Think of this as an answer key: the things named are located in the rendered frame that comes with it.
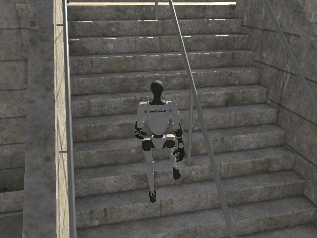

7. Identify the robot head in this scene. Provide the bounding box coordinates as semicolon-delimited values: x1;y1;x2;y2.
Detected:
149;80;166;105

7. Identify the right robot shin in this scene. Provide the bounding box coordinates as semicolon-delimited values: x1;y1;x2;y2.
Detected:
168;147;177;167

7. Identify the robot left hand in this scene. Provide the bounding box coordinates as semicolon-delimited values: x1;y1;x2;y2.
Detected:
135;131;147;139

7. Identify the right robot upper arm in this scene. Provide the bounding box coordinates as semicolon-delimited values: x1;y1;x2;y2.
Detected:
168;101;180;129

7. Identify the robot right hand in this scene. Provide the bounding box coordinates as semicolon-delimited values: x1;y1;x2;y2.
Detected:
173;147;185;162

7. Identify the left robot upper arm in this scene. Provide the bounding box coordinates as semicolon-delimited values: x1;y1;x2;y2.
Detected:
137;102;147;128

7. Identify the robot left forearm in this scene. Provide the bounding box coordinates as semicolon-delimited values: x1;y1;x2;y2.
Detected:
135;121;142;134

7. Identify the robot right forearm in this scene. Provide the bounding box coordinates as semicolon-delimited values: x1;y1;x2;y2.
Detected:
175;122;184;148

